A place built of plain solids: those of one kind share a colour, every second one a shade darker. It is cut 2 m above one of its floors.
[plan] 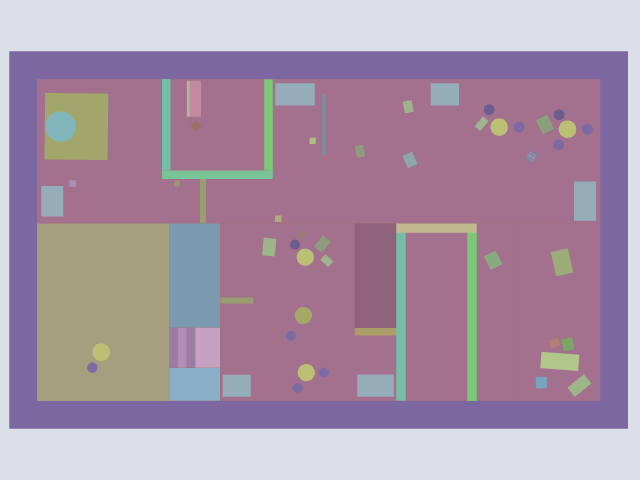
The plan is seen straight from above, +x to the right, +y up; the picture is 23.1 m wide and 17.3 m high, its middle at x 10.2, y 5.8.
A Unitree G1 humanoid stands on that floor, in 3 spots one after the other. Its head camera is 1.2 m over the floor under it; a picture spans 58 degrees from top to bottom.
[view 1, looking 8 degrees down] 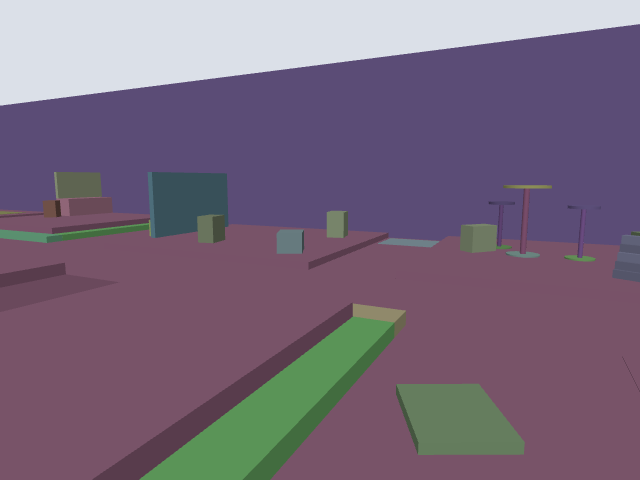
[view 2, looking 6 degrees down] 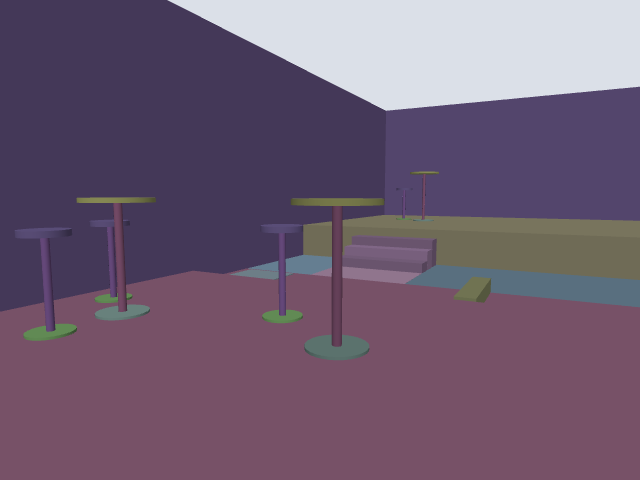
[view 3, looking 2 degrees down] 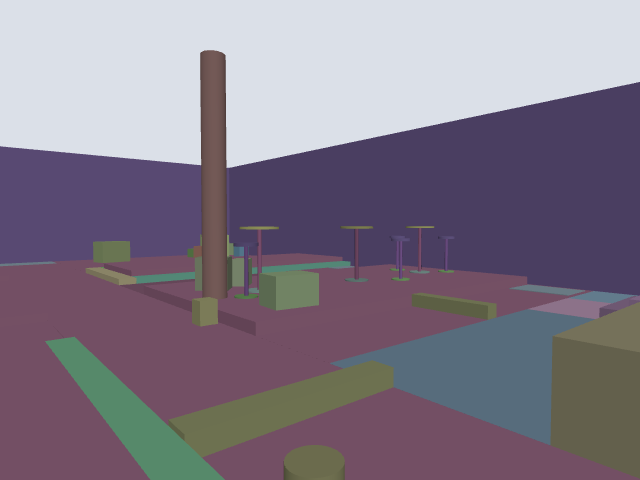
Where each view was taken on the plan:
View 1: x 16.73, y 2.96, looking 116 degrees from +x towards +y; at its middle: floor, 7.91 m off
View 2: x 12.20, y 4.33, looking -152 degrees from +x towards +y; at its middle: floor_deck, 8.46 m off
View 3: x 3.80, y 8.85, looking -40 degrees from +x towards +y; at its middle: wall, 13.78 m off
